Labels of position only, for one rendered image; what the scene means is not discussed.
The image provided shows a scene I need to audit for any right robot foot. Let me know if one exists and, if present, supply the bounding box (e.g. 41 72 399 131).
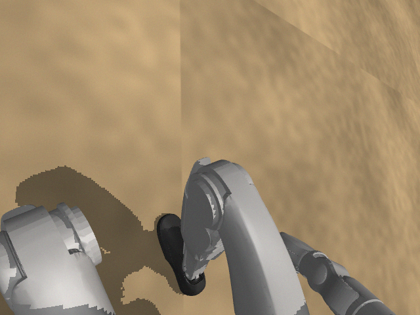
157 214 206 296

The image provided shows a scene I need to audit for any right robot arm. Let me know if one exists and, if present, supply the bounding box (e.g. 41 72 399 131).
299 251 396 315

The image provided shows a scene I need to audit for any right robot hand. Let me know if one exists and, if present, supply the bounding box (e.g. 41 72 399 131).
280 232 315 274

